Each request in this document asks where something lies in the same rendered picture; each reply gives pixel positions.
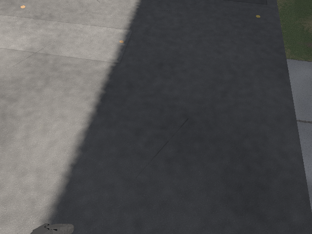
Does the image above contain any robot left hand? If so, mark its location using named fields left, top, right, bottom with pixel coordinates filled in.
left=30, top=223, right=74, bottom=234

